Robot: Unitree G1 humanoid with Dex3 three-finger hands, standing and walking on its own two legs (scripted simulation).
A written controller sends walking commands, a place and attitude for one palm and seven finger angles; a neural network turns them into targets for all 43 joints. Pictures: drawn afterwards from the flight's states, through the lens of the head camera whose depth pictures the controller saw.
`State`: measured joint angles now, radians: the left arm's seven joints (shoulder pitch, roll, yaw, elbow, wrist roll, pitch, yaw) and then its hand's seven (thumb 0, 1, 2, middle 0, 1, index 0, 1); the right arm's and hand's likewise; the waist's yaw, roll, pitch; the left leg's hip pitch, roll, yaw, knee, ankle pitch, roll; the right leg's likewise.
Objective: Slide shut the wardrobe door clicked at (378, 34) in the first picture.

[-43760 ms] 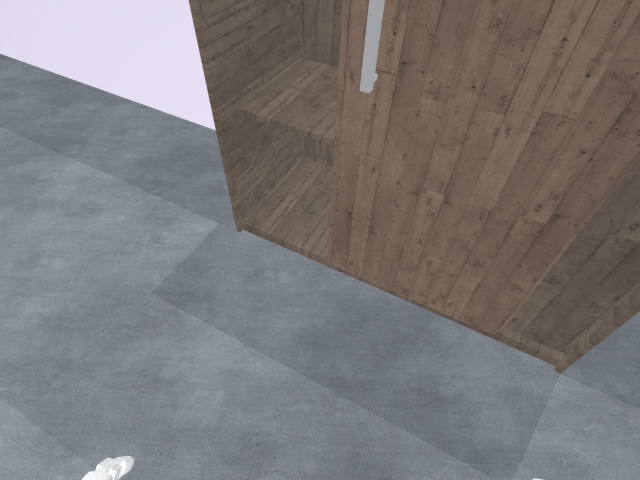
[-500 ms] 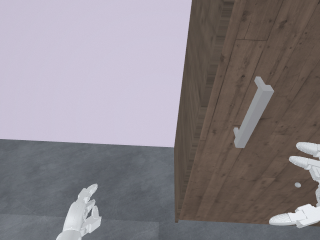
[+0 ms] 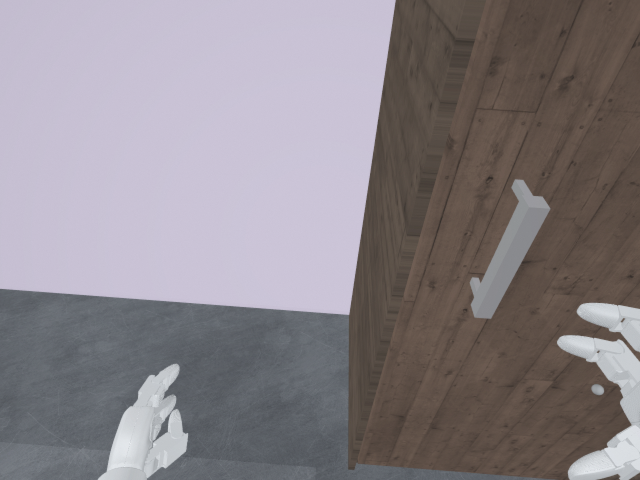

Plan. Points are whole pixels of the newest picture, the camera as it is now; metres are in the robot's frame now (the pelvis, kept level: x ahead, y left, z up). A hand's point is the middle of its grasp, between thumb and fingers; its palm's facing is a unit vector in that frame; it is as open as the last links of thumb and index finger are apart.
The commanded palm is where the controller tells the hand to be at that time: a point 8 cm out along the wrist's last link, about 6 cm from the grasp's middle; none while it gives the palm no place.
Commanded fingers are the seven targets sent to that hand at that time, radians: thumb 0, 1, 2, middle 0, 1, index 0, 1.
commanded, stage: draw the hand back to the body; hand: right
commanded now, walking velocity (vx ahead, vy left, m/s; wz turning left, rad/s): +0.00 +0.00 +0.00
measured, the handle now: (499, 252) +0.36 -0.23 +0.15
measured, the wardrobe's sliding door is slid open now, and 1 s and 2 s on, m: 0.00 0.00 0.00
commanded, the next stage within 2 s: step back with the hand held close in 1.12 s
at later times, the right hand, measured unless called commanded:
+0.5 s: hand (591, 349) +0.21 -0.26 +0.16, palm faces +0.40 +0.83 -0.38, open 11.2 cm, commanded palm +0.16 -0.30 +0.18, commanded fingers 0.00 -0.50 -0.71 0.21 0.53 0.21 0.53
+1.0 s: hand (572, 327) +0.23 -0.25 +0.16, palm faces +0.39 +0.84 -0.38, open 7.6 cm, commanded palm +0.18 -0.29 +0.19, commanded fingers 0.00 -0.90 -0.90 0.20 0.30 0.20 0.30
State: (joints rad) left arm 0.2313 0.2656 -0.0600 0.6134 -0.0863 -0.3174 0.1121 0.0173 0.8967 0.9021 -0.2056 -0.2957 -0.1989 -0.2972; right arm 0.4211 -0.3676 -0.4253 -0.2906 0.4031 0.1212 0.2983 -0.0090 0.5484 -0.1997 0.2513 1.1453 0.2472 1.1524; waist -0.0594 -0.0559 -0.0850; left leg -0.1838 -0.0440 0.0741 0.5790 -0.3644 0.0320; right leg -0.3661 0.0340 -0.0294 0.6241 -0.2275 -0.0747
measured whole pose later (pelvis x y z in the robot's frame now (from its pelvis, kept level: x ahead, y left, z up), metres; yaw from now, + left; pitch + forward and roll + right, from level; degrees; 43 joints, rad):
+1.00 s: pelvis +0.04 +0.00 +0.01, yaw +2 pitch -3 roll +0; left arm 0.19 0.23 -0.02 0.61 -0.02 -0.08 0.06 0.02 0.90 0.90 -0.21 -0.30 -0.20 -0.30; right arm 0.48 -0.36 -0.32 -0.40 0.10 -0.06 -0.09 0.02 -0.86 -0.88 0.21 0.32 0.21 0.33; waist -0.07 -0.05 0.00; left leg -0.02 -0.04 0.03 0.39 -0.32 0.03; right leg -0.19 0.04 -0.07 0.45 -0.20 -0.07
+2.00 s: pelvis -0.06 -0.05 +0.00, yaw +2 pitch -1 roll +3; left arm 0.22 0.21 -0.01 0.58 -0.02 -0.03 0.06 0.01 0.90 0.90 -0.21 -0.30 -0.20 -0.30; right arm 0.55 -0.39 -0.40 -0.52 0.05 -0.19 -0.13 0.02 -0.89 -0.90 0.21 0.30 0.21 0.31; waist -0.05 0.00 0.03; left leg -0.29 -0.02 -0.01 0.53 -0.23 -0.02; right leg -0.48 0.07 -0.03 0.75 -0.35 -0.03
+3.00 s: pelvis -0.25 -0.19 +0.01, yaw +6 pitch -2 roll +3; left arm 0.27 0.21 0.01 0.66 0.01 -0.06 0.04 0.01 0.89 0.90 -0.21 -0.30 -0.20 -0.30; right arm 0.58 -0.47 -0.44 -0.57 0.04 -0.18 -0.12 0.02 -0.88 -0.90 0.21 0.30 0.21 0.31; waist -0.03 0.01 -0.04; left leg -0.17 -0.06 0.07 0.46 -0.24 0.08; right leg -0.55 0.05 -0.01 0.96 -0.36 0.01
